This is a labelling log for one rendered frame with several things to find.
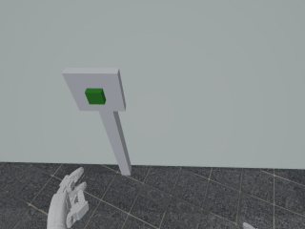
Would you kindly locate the button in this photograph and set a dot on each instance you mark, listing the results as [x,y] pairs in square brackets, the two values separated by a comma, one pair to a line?
[95,96]

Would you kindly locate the left robot hand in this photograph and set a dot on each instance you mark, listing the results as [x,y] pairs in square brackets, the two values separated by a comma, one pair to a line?
[64,209]

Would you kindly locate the panel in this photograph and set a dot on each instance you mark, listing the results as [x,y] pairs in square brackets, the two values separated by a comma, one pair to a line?
[108,79]

